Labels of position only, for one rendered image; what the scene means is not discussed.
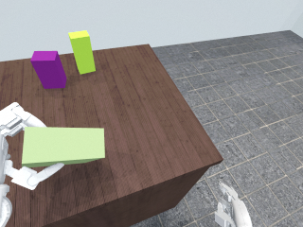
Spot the table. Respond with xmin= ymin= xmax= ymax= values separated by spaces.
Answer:
xmin=0 ymin=44 xmax=223 ymax=227

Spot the sponge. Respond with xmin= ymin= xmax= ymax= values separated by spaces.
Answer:
xmin=22 ymin=127 xmax=105 ymax=168

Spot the robot right hand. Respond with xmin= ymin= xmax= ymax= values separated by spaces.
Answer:
xmin=214 ymin=182 xmax=253 ymax=227

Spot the robot left hand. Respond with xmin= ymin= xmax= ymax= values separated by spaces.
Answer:
xmin=0 ymin=102 xmax=64 ymax=190

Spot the left robot forearm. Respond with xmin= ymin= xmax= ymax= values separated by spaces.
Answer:
xmin=0 ymin=183 xmax=12 ymax=227

